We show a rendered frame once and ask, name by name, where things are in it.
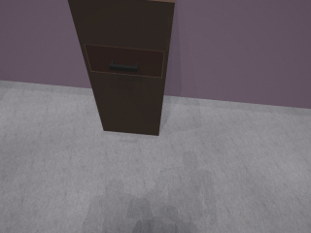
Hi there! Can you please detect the cabinet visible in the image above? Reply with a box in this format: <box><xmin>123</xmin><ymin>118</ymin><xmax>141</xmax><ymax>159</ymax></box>
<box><xmin>67</xmin><ymin>0</ymin><xmax>175</xmax><ymax>136</ymax></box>

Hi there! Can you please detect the drawer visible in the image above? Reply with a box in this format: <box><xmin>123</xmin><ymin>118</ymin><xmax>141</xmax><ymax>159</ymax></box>
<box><xmin>85</xmin><ymin>44</ymin><xmax>164</xmax><ymax>78</ymax></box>

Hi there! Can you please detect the handle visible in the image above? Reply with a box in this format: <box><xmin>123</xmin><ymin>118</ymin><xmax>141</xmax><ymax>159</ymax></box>
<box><xmin>109</xmin><ymin>60</ymin><xmax>139</xmax><ymax>73</ymax></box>

